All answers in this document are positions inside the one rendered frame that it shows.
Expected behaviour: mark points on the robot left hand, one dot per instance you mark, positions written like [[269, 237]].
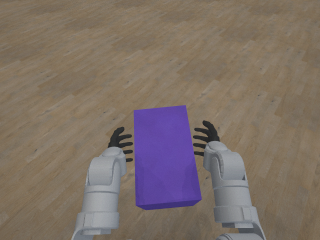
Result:
[[115, 139]]

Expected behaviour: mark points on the robot right hand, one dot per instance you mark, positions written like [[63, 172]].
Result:
[[210, 132]]

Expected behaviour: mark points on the left robot forearm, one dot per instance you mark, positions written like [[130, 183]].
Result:
[[99, 212]]

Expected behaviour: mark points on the right robot forearm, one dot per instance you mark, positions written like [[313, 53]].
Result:
[[233, 206]]

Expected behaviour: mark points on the carton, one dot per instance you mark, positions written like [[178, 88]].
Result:
[[165, 168]]

